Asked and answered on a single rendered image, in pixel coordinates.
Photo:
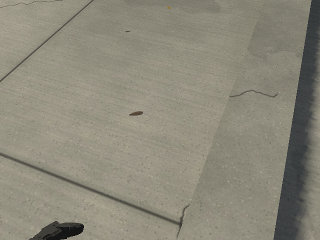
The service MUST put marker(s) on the left robot hand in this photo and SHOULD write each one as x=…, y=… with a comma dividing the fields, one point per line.
x=59, y=231

